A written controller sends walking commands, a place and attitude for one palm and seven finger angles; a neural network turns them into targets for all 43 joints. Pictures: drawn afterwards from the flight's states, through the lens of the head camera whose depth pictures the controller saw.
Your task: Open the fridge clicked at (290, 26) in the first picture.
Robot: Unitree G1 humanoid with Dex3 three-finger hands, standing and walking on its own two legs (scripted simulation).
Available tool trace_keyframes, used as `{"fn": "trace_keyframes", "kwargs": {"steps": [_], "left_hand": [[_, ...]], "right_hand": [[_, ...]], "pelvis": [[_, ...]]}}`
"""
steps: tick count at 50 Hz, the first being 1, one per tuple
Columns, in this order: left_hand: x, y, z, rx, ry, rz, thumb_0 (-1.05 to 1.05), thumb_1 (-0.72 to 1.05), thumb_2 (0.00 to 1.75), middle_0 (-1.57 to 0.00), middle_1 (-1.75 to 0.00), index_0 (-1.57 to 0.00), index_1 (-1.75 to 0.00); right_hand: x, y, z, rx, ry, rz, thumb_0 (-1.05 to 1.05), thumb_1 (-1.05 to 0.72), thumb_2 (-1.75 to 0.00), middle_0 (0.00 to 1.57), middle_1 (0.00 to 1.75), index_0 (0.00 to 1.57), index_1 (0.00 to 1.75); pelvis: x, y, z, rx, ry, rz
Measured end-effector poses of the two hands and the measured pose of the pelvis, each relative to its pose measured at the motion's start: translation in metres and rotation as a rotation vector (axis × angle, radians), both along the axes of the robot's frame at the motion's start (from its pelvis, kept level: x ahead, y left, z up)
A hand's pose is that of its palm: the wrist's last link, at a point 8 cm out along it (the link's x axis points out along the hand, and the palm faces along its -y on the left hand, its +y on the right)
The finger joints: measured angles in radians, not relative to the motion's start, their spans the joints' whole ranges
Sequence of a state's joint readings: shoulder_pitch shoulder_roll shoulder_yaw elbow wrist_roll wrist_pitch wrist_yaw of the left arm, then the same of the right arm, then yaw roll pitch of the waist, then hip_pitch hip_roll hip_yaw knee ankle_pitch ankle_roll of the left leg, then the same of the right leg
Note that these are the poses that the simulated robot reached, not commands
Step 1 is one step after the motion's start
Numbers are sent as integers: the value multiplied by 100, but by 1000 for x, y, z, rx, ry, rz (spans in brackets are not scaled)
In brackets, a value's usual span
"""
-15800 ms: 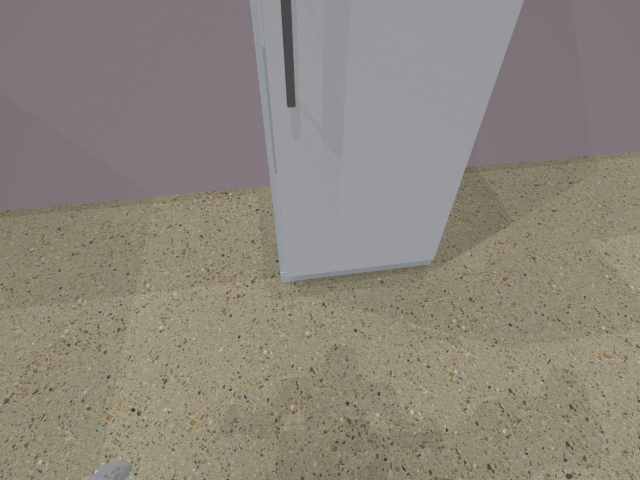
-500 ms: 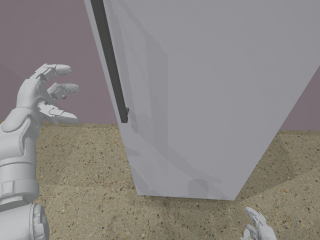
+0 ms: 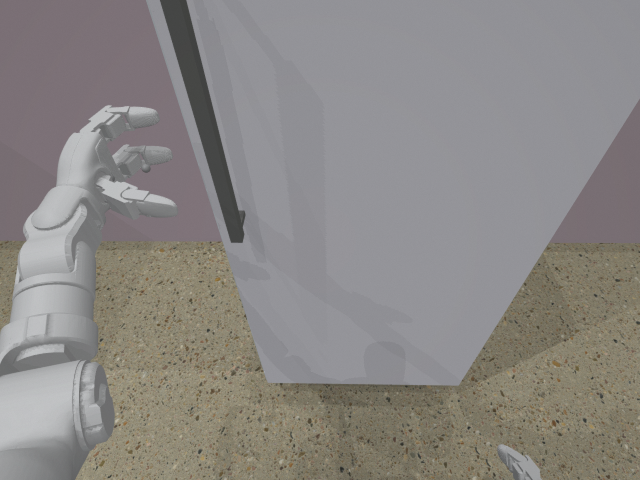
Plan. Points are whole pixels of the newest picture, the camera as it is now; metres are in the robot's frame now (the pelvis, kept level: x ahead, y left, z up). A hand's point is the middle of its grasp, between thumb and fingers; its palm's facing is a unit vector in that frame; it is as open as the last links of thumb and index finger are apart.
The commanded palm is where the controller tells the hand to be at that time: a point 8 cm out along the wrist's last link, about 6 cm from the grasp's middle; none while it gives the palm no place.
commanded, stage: move the hooked fingers beside the handle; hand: left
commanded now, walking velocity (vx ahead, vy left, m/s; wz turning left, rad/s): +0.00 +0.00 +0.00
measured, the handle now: (212, 122) +0.48 +0.15 +0.22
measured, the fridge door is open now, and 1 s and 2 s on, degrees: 0 0 0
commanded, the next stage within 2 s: feel for the door with the fingertips in 1.36 s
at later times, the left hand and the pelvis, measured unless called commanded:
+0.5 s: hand (133, 165) +0.40 +0.22 +0.21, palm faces +0.01 -1.00 -0.02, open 14.0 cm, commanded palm +0.39 +0.27 +0.20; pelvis +0.00 +0.00 +0.00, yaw +1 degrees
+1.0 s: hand (142, 176) +0.42 +0.22 +0.19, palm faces +0.03 -1.00 -0.03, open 14.0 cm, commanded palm +0.39 +0.27 +0.20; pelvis +0.00 +0.00 +0.00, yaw +0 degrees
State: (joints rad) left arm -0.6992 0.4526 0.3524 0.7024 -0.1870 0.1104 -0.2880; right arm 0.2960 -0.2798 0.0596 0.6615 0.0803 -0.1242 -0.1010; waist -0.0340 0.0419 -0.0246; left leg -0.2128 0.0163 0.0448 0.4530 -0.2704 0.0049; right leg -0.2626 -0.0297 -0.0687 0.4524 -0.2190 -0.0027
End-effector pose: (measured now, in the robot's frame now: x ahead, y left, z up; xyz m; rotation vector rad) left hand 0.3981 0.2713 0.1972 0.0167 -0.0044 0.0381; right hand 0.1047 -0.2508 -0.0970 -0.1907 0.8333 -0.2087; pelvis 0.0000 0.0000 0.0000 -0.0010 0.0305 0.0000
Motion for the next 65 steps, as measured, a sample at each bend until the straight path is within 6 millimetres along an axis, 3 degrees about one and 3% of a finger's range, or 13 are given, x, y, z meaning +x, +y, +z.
{"fn": "trace_keyframes", "kwargs": {"steps": [7, 12, 19, 26, 30, 35, 40, 44, 51, 57, 65], "left_hand": [[4, -3, 9, 2, -40, -19, -2, -50, 30, -30, -120, -30, -120], [-2, 3, -1, -17, -7, -8, -2, -50, 30, -30, -120, -30, -120], [-17, 15, -8, 11, -11, 25, -2, -50, 30, -30, -120, -30, -120], [-14, 0, 17, -2, -79, -35, -2, -51, 30, -30, -120, -30, -120], [-5, -5, 5, -28, 13, -34, -2, -51, 30, -30, -120, -30, -120], [-7, -7, -9, 12, 27, -4, -2, -50, 30, -30, -120, -30, -120], [-10, -8, 5, -10, -78, -7, -2, -50, 30, -30, -120, -30, -120], [-5, 0, 11, -2, -46, 5, -2, -50, 30, -31, -120, -30, -120], [-6, 4, -7, 10, 37, -11, -2, -50, 30, -30, -120, -30, -120], [-4, -5, 0, -23, -52, -24, -2, -50, 30, -30, -120, -30, -120], [5, 6, -5, 2, 29, 4, -2, -50, 30, -30, -120, -30, -120]], "right_hand": [[-11, -4, -3, -2, 31, -19, 2, -91, -89, 20, 30, 20, 30], [-11, -6, -2, 3, 26, -27, 2, -91, -89, 20, 30, 20, 30], [-2, -6, 4, -14, 3, -5, 2, -91, -89, 20, 30, 20, 30], [14, 0, 7, -16, -39, 30, 2, -91, -89, 20, 30, 20, 30], [19, 3, 7, 4, -56, 29, 1, -91, -89, 20, 30, 20, 30], [13, 4, 5, 17, -55, 17, 1, -91, -89, 20, 30, 20, 30], [4, 3, 3, 8, -19, 14, 1, -91, -89, 20, 30, 20, 30], [-3, 0, 2, 5, -1, 1, 1, -91, -89, 20, 30, 20, 30], [-13, -8, -3, -6, 34, -15, 1, -91, -89, 20, 30, 20, 30], [-11, -9, 1, -24, 33, -14, 2, -91, -89, 20, 30, 20, 30], [-6, -7, 3, -10, 9, -24, 1, -91, -89, 20, 30, 20, 30]], "pelvis": [[3, 1, 0, -1, 2, -6], [4, 1, 0, 1, 2, -15], [0, -1, 0, -1, -9, -4], [-2, 0, 0, -4, -13, 12], [-4, 1, 0, 0, 0, 8], [-5, 1, 0, 2, 1, -3], [-3, -2, 0, 1, -13, -4], [-3, -3, 0, -1, -11, -3], [-4, -1, 0, -1, 3, -2], [-2, -2, 0, -2, -3, -2], [-1, -1, 0, -2, 12, -10]]}}
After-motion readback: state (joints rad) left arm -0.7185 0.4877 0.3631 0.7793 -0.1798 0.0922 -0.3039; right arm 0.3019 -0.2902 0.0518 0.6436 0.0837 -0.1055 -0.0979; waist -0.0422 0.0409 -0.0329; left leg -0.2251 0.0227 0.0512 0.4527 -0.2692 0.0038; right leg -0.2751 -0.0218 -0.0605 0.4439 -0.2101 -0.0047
